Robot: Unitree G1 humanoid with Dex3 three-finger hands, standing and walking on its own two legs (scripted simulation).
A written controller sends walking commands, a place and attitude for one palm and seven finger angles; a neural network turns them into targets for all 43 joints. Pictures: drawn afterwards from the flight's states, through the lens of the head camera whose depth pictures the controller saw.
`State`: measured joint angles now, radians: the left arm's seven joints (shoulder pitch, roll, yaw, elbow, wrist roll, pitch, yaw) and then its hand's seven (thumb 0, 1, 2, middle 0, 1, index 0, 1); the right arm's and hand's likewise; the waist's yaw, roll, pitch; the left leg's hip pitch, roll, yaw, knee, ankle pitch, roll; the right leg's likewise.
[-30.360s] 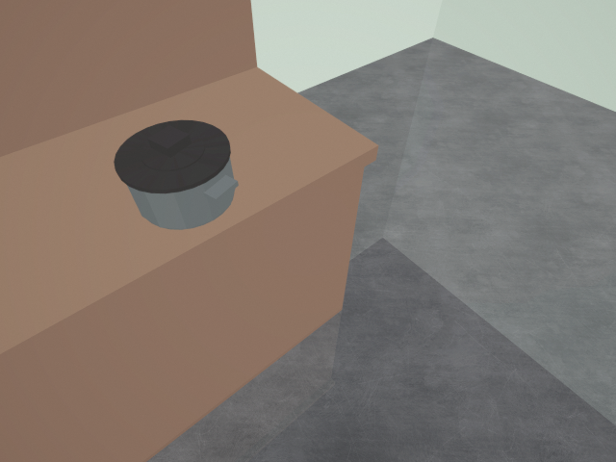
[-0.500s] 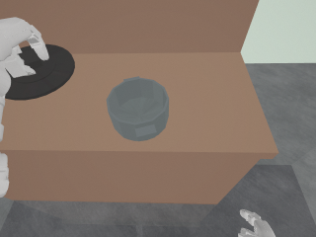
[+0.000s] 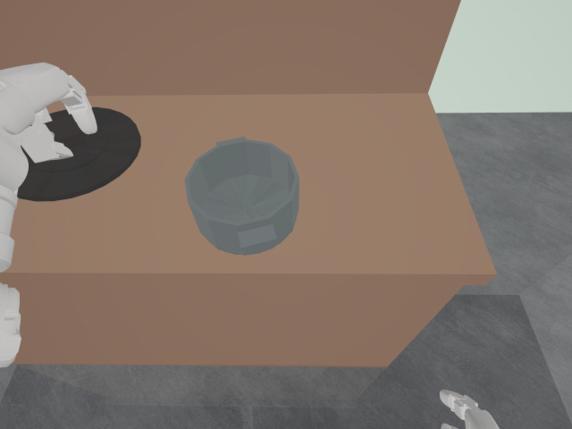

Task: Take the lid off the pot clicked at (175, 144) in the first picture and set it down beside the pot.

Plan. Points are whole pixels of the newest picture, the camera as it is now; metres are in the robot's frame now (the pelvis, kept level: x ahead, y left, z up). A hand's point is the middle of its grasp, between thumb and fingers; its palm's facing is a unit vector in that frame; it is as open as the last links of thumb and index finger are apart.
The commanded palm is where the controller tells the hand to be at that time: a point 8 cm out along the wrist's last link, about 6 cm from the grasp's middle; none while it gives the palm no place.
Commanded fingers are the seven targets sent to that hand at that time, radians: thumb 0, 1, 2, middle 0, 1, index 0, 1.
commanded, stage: lower the lid onto the table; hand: left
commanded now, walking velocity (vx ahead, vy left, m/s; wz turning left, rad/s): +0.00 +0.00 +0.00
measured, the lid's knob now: (61, 134) +0.46 +0.31 +0.16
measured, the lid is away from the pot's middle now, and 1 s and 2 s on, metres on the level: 0.23 0.24 0.24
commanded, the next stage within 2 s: none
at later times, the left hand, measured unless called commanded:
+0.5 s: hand (50, 162) +0.42 +0.32 +0.15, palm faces -0.37 -0.14 -0.92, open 7.3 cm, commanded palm +0.42 +0.32 +0.23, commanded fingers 0.00 0.59 1.05 -0.82 -0.97 -0.87 -1.00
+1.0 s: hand (72, 172) +0.44 +0.32 +0.11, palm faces -0.43 -0.12 -0.89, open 7.3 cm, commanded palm +0.43 +0.32 +0.19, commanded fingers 0.00 0.59 1.05 -0.82 -0.97 -0.87 -1.00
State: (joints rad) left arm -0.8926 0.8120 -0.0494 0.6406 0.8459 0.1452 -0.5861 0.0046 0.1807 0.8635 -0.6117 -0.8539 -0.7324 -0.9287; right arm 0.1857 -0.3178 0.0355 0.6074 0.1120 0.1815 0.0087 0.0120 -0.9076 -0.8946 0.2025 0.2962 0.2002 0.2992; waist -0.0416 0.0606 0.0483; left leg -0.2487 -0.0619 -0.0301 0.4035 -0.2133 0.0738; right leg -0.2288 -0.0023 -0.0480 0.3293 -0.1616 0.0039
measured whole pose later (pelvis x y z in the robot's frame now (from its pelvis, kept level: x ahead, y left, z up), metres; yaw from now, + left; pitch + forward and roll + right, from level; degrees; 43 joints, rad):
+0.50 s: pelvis +0.00 +0.00 +0.00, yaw +0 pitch +4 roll -2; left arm -0.81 0.82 -0.02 0.68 0.83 0.07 -0.56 0.00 0.19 0.86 -0.61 -0.85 -0.73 -0.93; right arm 0.20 -0.32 0.02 0.62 0.11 0.19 0.01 0.01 -0.91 -0.89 0.20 0.30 0.20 0.30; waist -0.05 0.05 0.05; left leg -0.27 -0.06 -0.03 0.43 -0.23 0.08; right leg -0.24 0.00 -0.05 0.33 -0.17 0.01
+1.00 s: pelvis +0.01 +0.01 +0.00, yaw +0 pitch +6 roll -2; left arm -0.81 0.79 -0.04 0.76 0.85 -0.02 -0.52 0.00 0.19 0.86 -0.60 -0.85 -0.73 -0.93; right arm 0.23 -0.31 0.02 0.64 0.10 0.18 0.01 0.01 -0.91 -0.89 0.20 0.30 0.20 0.30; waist -0.06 0.04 0.04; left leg -0.29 -0.07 -0.03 0.43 -0.24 0.09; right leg -0.26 -0.01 -0.05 0.34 -0.18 0.02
